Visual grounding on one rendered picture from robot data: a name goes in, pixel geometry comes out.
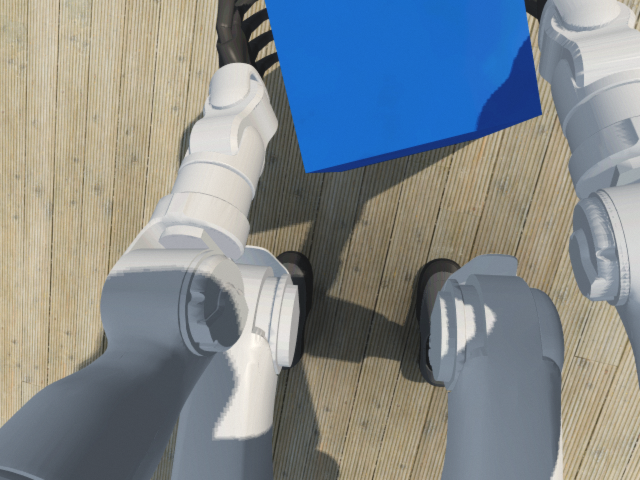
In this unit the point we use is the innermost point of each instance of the left robot foot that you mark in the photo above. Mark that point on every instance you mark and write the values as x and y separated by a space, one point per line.
301 273

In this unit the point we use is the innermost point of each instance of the robot left thigh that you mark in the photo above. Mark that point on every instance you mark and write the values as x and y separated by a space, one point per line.
225 425

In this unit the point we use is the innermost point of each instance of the robot left upper arm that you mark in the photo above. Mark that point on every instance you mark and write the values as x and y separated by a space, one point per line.
165 313

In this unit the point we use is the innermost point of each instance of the carton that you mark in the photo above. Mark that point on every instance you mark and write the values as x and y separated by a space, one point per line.
374 80

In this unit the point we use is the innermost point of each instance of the left robot forearm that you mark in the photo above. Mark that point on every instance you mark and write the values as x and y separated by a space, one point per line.
217 180

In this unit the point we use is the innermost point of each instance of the robot right hand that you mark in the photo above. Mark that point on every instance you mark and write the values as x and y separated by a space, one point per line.
535 8

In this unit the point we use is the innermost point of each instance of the right robot forearm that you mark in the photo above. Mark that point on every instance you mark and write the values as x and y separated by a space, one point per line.
590 55

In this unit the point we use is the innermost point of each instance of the robot right upper arm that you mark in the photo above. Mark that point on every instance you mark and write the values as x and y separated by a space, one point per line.
604 250

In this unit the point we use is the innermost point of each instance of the robot left hand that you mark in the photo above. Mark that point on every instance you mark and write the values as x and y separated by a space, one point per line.
233 43

